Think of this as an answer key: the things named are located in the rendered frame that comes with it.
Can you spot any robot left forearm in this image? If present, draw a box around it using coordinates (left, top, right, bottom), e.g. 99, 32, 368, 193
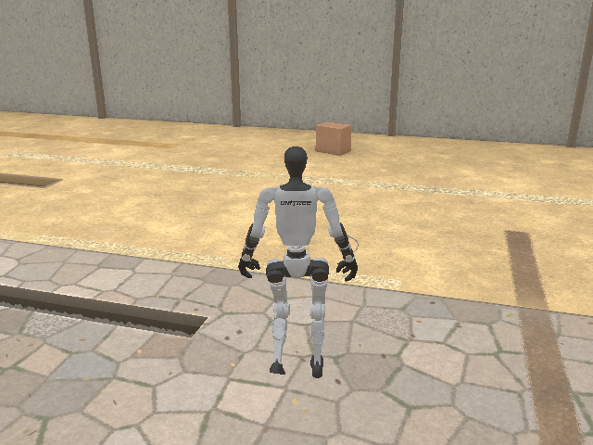
241, 223, 259, 261

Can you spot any robot right forearm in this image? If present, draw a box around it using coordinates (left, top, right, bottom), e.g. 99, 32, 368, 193
334, 223, 355, 262

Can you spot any robot right foot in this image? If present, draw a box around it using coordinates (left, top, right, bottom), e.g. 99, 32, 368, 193
310, 355, 323, 378

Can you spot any robot right upper arm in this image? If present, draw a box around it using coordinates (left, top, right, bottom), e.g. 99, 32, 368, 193
315, 186, 343, 238

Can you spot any robot right hand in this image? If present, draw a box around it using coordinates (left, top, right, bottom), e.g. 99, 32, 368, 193
336, 259, 358, 281

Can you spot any robot left hand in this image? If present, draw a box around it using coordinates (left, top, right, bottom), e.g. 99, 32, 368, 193
238, 258, 260, 278

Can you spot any left robot thigh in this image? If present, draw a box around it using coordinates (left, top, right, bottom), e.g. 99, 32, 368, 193
266, 259, 290, 318

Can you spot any robot left upper arm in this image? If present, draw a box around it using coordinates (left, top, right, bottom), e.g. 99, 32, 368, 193
250, 186, 277, 238

